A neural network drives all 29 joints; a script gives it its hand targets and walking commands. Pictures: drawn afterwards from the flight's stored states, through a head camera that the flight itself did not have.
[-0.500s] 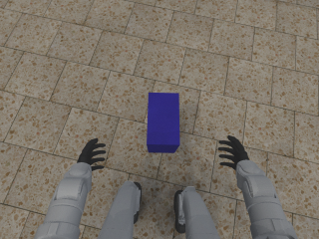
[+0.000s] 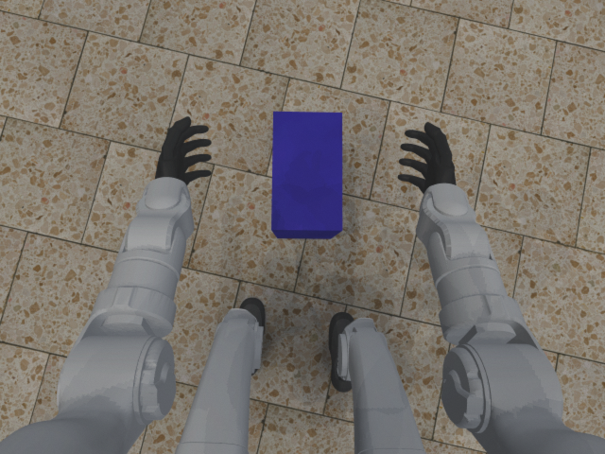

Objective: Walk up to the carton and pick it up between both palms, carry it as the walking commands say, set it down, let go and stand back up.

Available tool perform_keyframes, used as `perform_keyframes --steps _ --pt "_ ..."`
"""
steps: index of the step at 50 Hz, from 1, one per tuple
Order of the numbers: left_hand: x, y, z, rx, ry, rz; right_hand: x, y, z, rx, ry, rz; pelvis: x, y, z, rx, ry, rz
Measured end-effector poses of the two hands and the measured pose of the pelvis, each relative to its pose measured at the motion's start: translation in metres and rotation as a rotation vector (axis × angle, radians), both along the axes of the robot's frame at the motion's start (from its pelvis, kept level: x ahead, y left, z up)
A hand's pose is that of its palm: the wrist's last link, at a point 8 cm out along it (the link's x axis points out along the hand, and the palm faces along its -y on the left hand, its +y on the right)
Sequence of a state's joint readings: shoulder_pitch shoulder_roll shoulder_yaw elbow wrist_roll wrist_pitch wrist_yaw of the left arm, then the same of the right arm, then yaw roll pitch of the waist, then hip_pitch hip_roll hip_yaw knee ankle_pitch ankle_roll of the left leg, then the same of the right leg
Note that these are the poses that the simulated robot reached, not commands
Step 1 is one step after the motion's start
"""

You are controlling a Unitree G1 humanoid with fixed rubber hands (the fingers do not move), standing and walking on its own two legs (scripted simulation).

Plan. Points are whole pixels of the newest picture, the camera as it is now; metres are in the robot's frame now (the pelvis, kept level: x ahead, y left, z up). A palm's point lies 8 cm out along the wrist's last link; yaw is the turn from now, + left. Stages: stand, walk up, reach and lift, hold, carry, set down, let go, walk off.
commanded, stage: reach and lift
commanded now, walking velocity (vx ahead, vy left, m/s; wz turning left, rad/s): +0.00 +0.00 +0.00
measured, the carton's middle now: (305, 183) +0.53 +0.01 -0.54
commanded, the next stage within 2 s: none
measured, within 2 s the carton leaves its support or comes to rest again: neither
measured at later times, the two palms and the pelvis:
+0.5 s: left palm (196, 153) +0.49 +0.18 -0.19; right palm (407, 157) +0.50 -0.14 -0.19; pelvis -0.02 +0.01 -0.02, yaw -1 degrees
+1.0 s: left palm (221, 173) +0.49 +0.17 -0.34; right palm (381, 176) +0.50 -0.14 -0.34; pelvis -0.05 +0.01 -0.18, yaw -2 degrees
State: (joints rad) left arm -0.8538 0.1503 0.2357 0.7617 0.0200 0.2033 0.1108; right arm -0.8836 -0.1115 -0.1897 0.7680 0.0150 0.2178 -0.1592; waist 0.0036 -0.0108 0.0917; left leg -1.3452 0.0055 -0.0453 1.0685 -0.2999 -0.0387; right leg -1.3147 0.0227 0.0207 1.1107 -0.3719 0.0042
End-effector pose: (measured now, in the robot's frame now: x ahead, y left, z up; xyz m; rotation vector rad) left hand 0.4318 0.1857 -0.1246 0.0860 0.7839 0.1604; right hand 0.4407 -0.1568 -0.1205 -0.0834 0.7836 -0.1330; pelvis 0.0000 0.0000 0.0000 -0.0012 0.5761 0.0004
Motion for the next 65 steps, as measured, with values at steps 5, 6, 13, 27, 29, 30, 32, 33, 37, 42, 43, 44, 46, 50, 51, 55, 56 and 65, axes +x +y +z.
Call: perform_keyframes --steps 5,6,13,27,29,30,32,33,37,42,43,44,46,50,51,55,56,65 --pt "0.022 -0.001 -0.013 -0.031 -0.045 0.006 0.023 0.005 -0.008 0.009 -0.057 -0.007 0.010 0.001 -0.004 0.004 0.080 -0.009" --pt "0.026 -0.001 -0.015 -0.037 -0.054 0.009 0.028 0.007 -0.009 0.009 -0.067 -0.004 0.011 0.002 -0.004 0.004 0.092 -0.009" --pt "0.061 0.000 -0.020 -0.029 -0.129 -0.004 0.061 0.016 -0.017 0.022 -0.135 0.004 0.009 0.007 -0.007 0.002 0.101 -0.012" --pt "0.049 -0.006 -0.081 -0.031 -0.111 0.002 0.053 0.017 -0.083 0.015 -0.119 0.008 -0.020 0.010 -0.030 -0.002 -0.066 -0.018" --pt "0.046 -0.005 -0.093 -0.038 -0.108 0.015 0.050 0.016 -0.094 0.016 -0.116 -0.001 -0.025 0.009 -0.042 -0.001 -0.067 -0.017" --pt "0.045 -0.004 -0.100 -0.041 -0.106 0.019 0.049 0.016 -0.099 0.013 -0.112 -0.003 -0.028 0.009 -0.049 -0.001 -0.068 -0.017" --pt "0.045 -0.003 -0.113 -0.045 -0.106 0.024 0.050 0.016 -0.110 0.009 -0.110 -0.010 -0.035 0.008 -0.064 -0.002 -0.069 -0.015" --pt "0.046 -0.002 -0.118 -0.045 -0.109 0.025 0.051 0.016 -0.115 0.009 -0.112 -0.012 -0.038 0.008 -0.072 -0.003 -0.070 -0.014" --pt "0.054 -0.002 -0.139 -0.029 -0.118 0.014 0.061 0.017 -0.134 0.012 -0.128 -0.018 -0.048 0.007 -0.104 -0.009 -0.070 -0.012" --pt "0.062 -0.004 -0.168 -0.031 -0.111 0.013 0.070 0.021 -0.163 0.011 -0.128 -0.003 -0.055 0.006 -0.139 -0.009 -0.063 -0.014" --pt "0.062 -0.005 -0.175 -0.032 -0.110 0.011 0.070 0.022 -0.169 0.016 -0.125 -0.004 -0.055 0.007 -0.145 -0.009 -0.060 -0.014" --pt "0.063 -0.007 -0.181 -0.033 -0.110 0.010 0.070 0.023 -0.176 0.018 -0.123 -0.004 -0.055 0.007 -0.150 -0.009 -0.057 -0.015" --pt "0.063 -0.010 -0.193 -0.036 -0.114 0.006 0.068 0.023 -0.190 0.021 -0.122 -0.005 -0.055 0.007 -0.160 -0.009 -0.050 -0.018" --pt "0.063 -0.014 -0.217 -0.038 -0.110 -0.001 0.064 0.022 -0.218 0.015 -0.106 -0.005 -0.052 0.008 -0.178 -0.007 -0.041 -0.023" --pt "0.063 -0.014 -0.223 -0.040 -0.107 -0.001 0.063 0.021 -0.225 0.017 -0.103 -0.006 -0.052 0.009 -0.183 -0.007 -0.039 -0.024" --pt "0.061 -0.014 -0.250 -0.047 -0.086 0.006 0.060 0.021 -0.251 0.024 -0.089 -0.001 -0.049 0.010 -0.200 -0.005 -0.031 -0.031" --pt "0.061 -0.014 -0.256 -0.049 -0.084 0.009 0.059 0.021 -0.257 0.026 -0.089 -0.001 -0.048 0.011 -0.204 -0.004 -0.030 -0.032" --pt "0.054 -0.012 -0.310 -0.053 -0.059 0.008 0.059 0.024 -0.305 0.027 -0.076 0.013 -0.043 0.013 -0.241 -0.003 -0.018 -0.034"
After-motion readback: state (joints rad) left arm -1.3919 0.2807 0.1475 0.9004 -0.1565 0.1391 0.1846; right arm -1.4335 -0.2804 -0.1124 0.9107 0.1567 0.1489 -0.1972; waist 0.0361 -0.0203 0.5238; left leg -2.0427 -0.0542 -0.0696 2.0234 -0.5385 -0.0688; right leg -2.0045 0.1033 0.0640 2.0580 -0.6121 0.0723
